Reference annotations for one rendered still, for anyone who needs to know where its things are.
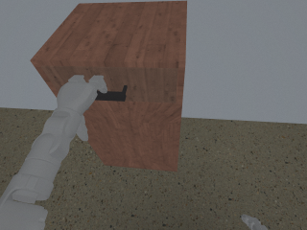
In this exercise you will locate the cabinet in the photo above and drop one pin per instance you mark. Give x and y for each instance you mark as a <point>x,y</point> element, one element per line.
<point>152,34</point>

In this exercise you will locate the robot right hand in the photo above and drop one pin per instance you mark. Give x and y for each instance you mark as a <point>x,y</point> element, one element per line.
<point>253,223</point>

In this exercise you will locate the drawer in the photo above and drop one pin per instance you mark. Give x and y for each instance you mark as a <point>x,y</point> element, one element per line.
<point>144,84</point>

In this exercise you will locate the robot left forearm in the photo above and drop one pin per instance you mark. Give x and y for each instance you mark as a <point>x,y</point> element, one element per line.
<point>35,178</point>

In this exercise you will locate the robot left upper arm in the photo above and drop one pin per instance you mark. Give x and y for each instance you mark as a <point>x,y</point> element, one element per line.
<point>16,215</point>

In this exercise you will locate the robot left hand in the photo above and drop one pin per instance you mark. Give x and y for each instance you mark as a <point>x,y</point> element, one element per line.
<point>79,95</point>

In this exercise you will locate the handle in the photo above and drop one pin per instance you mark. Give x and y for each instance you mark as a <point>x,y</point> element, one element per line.
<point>115,96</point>

